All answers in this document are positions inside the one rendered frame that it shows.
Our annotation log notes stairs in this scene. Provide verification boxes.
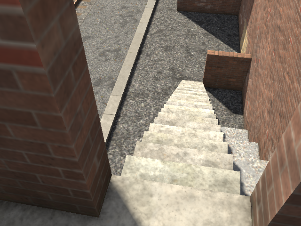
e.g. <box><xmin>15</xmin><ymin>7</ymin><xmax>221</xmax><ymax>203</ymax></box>
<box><xmin>120</xmin><ymin>80</ymin><xmax>241</xmax><ymax>195</ymax></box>

